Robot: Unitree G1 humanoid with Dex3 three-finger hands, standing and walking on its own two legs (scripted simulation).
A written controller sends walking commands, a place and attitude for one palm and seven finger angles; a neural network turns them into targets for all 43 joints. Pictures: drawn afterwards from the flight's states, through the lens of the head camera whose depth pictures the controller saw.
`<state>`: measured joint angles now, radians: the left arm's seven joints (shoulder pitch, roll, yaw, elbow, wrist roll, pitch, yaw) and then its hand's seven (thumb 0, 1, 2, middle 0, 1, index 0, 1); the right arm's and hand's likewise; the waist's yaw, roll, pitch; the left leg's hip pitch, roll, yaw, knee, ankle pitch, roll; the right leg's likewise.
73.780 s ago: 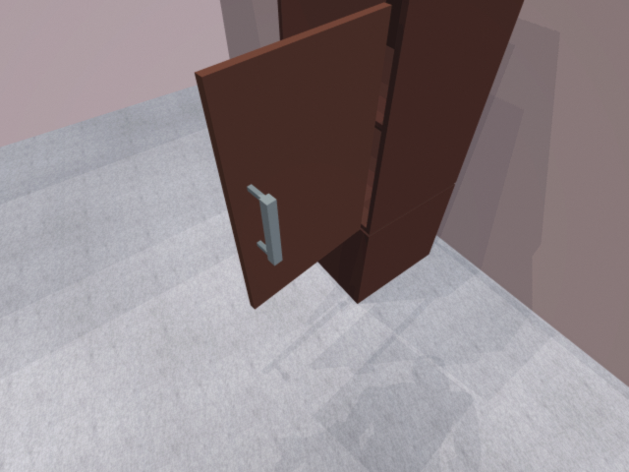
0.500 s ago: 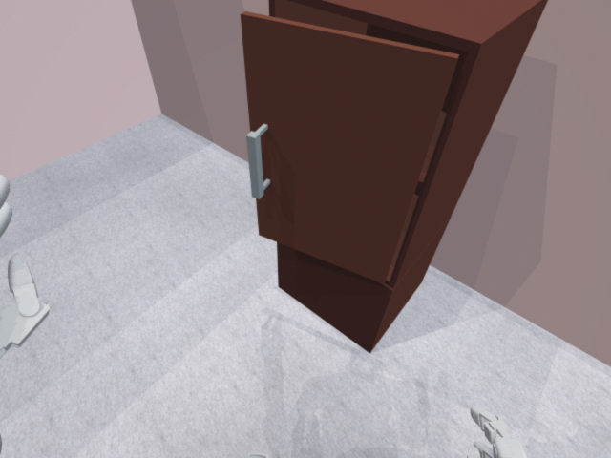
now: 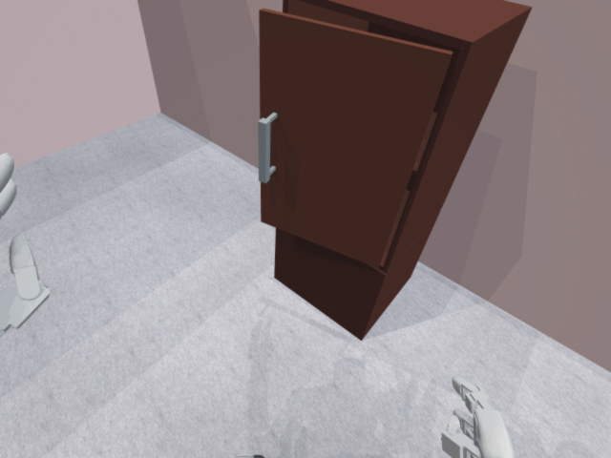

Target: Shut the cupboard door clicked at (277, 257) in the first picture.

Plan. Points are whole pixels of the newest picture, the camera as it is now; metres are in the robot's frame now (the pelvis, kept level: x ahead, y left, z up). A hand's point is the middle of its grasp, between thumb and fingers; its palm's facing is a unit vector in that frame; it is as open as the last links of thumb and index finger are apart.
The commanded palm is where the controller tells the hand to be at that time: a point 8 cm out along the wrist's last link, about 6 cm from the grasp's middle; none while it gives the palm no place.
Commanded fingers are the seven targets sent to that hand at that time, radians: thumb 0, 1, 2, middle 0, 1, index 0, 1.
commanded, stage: stop stepping back and stand still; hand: left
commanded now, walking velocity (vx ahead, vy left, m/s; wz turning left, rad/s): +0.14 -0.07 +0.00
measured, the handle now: (268, 148) +0.82 +0.15 -0.03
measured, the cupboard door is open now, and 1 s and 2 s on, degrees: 13 13 13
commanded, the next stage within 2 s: let the arm hang, fingers relaxed in 1.42 s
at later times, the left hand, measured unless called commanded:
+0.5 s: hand out of the picture +0.13 +0.26 +0.20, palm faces +0.29 -0.89 -0.36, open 7.4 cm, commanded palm +0.06 +0.31 +0.19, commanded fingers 0.00 0.90 0.90 -0.20 -0.30 -0.20 -0.30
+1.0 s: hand (21, 370) +0.14 +0.25 +0.17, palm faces +0.39 -0.85 -0.35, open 7.4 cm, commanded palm +0.08 +0.30 +0.19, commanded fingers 0.00 0.90 0.90 -0.20 -0.30 -0.20 -0.30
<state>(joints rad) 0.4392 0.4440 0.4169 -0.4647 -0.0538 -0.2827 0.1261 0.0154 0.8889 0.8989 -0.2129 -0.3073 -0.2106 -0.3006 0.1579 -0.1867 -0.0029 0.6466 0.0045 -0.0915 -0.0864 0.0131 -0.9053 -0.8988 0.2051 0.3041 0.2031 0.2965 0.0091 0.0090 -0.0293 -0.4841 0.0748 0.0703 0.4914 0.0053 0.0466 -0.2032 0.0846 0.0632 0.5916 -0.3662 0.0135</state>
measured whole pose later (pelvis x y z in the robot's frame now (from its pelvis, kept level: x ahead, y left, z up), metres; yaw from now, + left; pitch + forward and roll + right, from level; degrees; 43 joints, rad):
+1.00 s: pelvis -0.09 +0.02 +0.00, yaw -6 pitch -3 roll +1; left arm 0.44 0.38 0.39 -0.46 -0.04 -0.21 0.17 0.02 0.89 0.90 -0.21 -0.31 -0.21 -0.30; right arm 0.21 -0.22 -0.02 0.65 0.00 -0.09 -0.09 0.01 -0.91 -0.90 0.20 0.30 0.20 0.30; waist 0.02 -0.07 0.03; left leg -0.35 0.02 0.10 0.62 -0.22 0.02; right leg -0.12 -0.02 -0.08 0.67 -0.46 -0.02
